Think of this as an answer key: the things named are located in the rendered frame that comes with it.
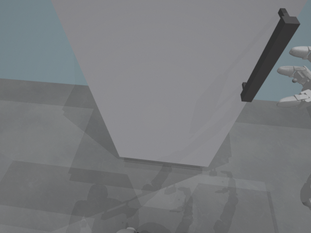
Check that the fridge door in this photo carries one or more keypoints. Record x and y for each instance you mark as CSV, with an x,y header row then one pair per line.
x,y
167,75

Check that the handle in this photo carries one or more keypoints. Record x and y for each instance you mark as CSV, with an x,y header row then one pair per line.
x,y
278,41

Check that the robot right hand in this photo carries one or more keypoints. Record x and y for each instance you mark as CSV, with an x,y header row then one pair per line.
x,y
303,76

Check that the right robot upper arm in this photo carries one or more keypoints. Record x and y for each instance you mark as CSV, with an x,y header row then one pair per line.
x,y
305,193

